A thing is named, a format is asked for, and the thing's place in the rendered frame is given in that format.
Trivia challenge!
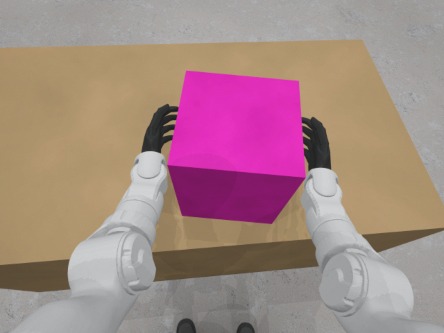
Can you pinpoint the left robot hand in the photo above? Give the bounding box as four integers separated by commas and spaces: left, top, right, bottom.
142, 104, 179, 153

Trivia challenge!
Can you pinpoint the robot left foot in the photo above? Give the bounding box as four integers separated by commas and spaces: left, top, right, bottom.
176, 318, 196, 333

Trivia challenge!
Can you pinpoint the carton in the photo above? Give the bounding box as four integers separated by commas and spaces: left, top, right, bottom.
167, 71, 306, 224

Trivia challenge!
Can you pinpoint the right robot forearm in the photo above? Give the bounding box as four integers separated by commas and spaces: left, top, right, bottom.
300, 168, 391, 274

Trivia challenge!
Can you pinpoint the robot left upper arm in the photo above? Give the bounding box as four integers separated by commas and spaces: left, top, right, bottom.
10, 231, 156, 333

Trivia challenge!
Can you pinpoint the pedestal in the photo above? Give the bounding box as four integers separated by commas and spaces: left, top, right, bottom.
0, 40, 444, 292

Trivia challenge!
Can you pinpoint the robot right upper arm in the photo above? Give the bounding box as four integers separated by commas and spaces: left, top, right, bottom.
319, 252, 444, 333

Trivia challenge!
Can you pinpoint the left robot forearm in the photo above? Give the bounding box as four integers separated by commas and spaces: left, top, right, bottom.
68, 151, 168, 288

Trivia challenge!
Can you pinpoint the right robot hand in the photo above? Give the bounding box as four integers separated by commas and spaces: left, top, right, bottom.
302, 117, 331, 171

